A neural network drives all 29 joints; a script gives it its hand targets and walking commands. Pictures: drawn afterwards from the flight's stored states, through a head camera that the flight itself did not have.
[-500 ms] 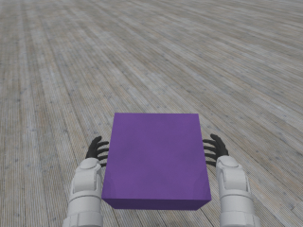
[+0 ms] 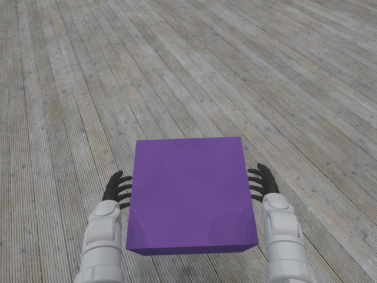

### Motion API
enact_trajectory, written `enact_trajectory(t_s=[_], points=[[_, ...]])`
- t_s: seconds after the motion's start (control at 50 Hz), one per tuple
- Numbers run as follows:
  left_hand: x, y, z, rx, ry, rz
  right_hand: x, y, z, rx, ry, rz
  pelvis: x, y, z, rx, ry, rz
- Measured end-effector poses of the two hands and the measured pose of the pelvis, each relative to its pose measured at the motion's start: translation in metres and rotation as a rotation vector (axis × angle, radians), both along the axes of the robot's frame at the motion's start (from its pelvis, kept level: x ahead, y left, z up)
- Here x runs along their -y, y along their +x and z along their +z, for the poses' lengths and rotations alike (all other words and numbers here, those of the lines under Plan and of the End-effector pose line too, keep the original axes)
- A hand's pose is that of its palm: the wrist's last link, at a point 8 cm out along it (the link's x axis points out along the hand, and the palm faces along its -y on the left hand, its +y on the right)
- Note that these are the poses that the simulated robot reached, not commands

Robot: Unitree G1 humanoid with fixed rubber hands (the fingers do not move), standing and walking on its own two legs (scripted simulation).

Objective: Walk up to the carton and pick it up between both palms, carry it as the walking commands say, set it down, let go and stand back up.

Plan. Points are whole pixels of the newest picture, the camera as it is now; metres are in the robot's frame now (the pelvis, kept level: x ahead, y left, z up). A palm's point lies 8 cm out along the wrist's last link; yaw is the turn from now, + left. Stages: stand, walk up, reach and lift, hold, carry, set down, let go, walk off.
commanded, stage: set down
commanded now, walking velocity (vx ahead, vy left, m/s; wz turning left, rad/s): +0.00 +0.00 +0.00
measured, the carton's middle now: (190, 198) +0.35 +0.01 -0.11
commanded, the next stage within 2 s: none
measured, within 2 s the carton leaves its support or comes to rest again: neither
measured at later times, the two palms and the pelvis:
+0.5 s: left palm (122, 210) +0.31 +0.18 -0.10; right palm (259, 202) +0.33 -0.17 -0.10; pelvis -0.05 +0.00 -0.05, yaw +0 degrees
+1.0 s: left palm (131, 211) +0.35 +0.19 -0.19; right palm (249, 205) +0.36 -0.17 -0.20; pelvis -0.06 +0.00 -0.13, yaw +0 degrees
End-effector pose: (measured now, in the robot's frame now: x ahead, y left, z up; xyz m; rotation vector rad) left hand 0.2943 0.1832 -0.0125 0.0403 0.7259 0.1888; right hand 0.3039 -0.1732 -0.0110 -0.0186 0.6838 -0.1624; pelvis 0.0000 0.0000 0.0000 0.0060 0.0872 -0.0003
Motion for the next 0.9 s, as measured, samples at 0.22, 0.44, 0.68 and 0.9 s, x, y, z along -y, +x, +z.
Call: enact_trajectory(t_s=[0.22, 0.44, 0.68, 0.9], points=[[-0.005, 0.006, -0.034, -0.002, -0.011, 0.002, -0.004, 0.007, -0.036, -0.003, 0.008, -0.005, 0.001, -0.021, -0.019, -0.132, 0.004, 0.006], [-0.001, 0.016, -0.074, -0.005, -0.037, 0.002, 0.000, 0.020, -0.075, -0.012, 0.009, -0.010, -0.003, -0.045, -0.044, -0.259, 0.012, -0.007], [0.000, 0.035, -0.120, 0.008, -0.052, 0.000, 0.002, 0.036, -0.122, -0.010, 0.018, -0.009, -0.004, -0.060, -0.079, -0.413, 0.017, -0.007], [-0.001, 0.051, -0.162, 0.014, -0.061, -0.004, 0.003, 0.051, -0.167, -0.011, 0.025, -0.004, -0.003, -0.063, -0.116, -0.534, 0.019, -0.005]])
